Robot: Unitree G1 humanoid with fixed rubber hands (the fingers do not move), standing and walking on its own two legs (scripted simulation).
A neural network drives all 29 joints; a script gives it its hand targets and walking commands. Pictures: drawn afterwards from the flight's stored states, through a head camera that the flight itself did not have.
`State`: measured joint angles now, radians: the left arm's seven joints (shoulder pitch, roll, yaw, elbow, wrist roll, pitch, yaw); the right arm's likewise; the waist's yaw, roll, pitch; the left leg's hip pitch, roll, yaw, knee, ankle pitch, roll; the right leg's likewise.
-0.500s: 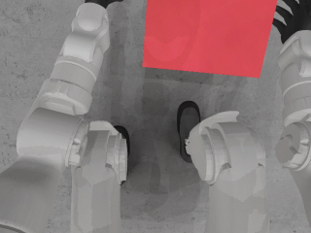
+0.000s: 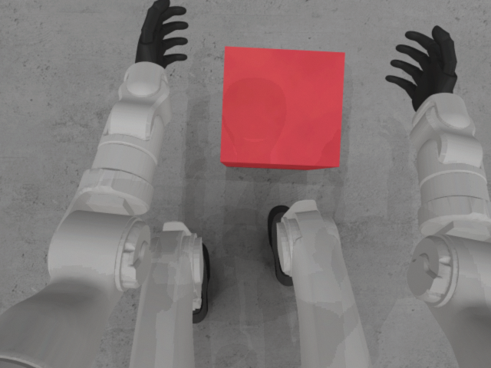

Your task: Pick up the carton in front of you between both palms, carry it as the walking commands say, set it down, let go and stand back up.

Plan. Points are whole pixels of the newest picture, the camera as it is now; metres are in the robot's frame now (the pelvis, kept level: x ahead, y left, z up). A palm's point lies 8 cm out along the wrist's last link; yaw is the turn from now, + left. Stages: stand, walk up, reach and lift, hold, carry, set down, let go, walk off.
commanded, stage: set down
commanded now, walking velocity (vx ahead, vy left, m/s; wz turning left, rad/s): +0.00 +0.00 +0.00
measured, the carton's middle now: (274, 120) +0.48 -0.13 -0.35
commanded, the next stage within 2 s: let go in 0.50 s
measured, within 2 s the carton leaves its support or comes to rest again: neither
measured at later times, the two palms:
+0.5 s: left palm (100, 0) +0.53 +0.06 +0.04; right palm out of the picture +0.44 -0.33 +0.04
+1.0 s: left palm out of the picture +0.41 +0.12 +0.15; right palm out of the picture +0.34 -0.31 +0.16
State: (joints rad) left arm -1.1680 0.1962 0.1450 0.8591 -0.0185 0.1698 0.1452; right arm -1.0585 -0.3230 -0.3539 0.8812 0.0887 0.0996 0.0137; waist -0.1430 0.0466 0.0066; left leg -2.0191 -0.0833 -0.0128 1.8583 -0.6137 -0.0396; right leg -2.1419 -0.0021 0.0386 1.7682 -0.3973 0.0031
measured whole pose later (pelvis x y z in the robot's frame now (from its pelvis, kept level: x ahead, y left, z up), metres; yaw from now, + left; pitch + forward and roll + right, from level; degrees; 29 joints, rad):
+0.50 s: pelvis +0.03 -0.01 +0.13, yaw -1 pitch +44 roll +3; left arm -0.96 0.13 0.19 0.75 0.04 0.19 0.11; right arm -0.87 -0.29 -0.39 0.78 0.03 0.12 0.09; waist -0.13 0.05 -0.11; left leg -1.62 -0.06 -0.03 1.35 -0.50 -0.03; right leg -1.74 0.01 0.03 1.29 -0.32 0.00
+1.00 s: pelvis +0.09 -0.03 +0.25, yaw -3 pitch +26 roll +1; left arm -0.26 0.09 0.14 0.55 0.10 0.06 0.07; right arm -0.19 -0.25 -0.15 0.55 0.00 0.04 0.12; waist -0.08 0.01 -0.06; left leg -0.87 -0.01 -0.07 0.81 -0.39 -0.05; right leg -0.99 0.03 0.00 0.79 -0.25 -0.04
